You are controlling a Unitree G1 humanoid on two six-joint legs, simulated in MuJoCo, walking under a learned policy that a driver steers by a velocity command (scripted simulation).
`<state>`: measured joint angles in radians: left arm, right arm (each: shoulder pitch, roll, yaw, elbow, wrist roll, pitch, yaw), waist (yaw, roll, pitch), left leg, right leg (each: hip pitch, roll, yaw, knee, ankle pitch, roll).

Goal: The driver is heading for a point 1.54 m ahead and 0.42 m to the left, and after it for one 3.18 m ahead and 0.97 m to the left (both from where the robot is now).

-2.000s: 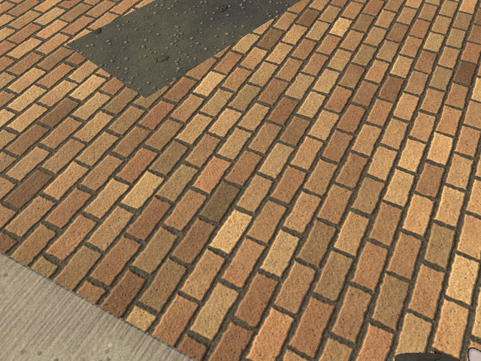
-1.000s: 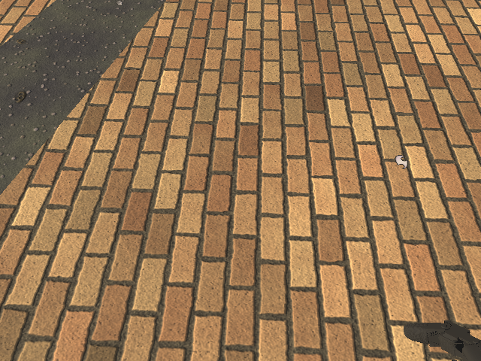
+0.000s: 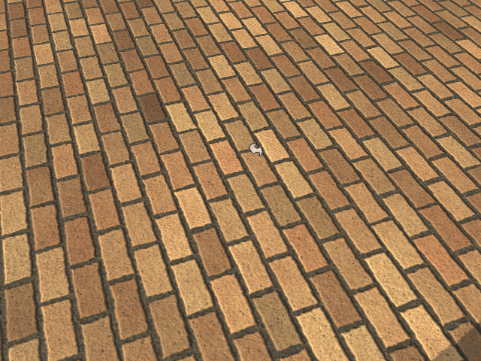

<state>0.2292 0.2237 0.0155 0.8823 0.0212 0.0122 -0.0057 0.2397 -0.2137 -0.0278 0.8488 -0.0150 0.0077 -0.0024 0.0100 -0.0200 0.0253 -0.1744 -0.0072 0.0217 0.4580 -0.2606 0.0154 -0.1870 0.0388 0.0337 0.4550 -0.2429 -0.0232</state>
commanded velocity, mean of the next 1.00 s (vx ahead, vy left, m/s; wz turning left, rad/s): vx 0.00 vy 0.00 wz -0.01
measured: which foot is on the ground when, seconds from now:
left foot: down 0.00-1.00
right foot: down 0.00-1.00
